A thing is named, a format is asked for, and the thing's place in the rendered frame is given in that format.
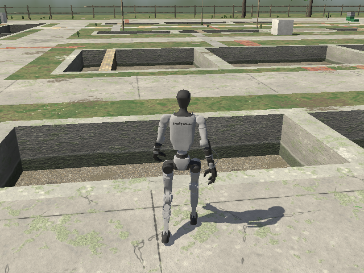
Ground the right robot upper arm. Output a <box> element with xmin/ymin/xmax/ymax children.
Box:
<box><xmin>195</xmin><ymin>115</ymin><xmax>209</xmax><ymax>147</ymax></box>

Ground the left robot hand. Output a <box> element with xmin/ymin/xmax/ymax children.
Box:
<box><xmin>153</xmin><ymin>152</ymin><xmax>166</xmax><ymax>162</ymax></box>

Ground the robot head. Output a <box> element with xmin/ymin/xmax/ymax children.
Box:
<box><xmin>174</xmin><ymin>90</ymin><xmax>193</xmax><ymax>117</ymax></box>

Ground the left robot forearm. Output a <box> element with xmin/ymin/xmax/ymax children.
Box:
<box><xmin>153</xmin><ymin>136</ymin><xmax>162</xmax><ymax>154</ymax></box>

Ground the left robot upper arm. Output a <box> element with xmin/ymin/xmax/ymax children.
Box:
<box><xmin>156</xmin><ymin>114</ymin><xmax>171</xmax><ymax>144</ymax></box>

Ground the right robot forearm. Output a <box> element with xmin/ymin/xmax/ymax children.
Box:
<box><xmin>203</xmin><ymin>139</ymin><xmax>216</xmax><ymax>169</ymax></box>

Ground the right robot hand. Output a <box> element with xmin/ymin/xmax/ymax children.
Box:
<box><xmin>204</xmin><ymin>167</ymin><xmax>217</xmax><ymax>185</ymax></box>

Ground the right robot foot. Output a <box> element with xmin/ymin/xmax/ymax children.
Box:
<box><xmin>190</xmin><ymin>212</ymin><xmax>197</xmax><ymax>225</ymax></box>

